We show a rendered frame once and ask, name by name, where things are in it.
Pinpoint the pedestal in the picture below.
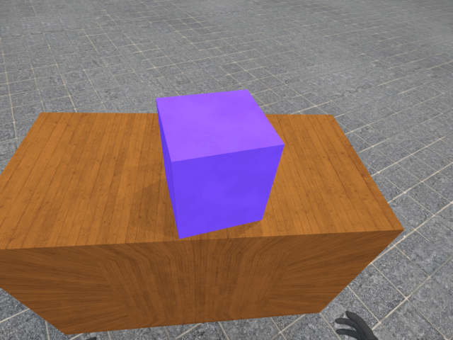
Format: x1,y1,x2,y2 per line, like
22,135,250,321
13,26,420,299
0,113,404,335

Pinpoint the robot right hand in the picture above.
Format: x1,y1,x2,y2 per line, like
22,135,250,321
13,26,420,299
335,310,378,340

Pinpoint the carton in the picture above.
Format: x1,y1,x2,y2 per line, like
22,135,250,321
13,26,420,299
156,89,285,239

